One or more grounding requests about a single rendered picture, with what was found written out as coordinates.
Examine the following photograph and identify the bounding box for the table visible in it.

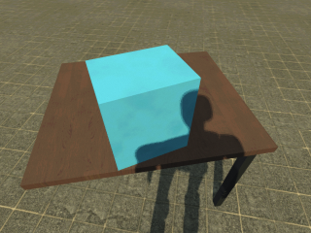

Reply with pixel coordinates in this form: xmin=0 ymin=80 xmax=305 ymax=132
xmin=20 ymin=51 xmax=278 ymax=207

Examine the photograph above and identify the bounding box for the carton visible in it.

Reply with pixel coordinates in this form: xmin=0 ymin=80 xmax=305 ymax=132
xmin=86 ymin=45 xmax=201 ymax=171

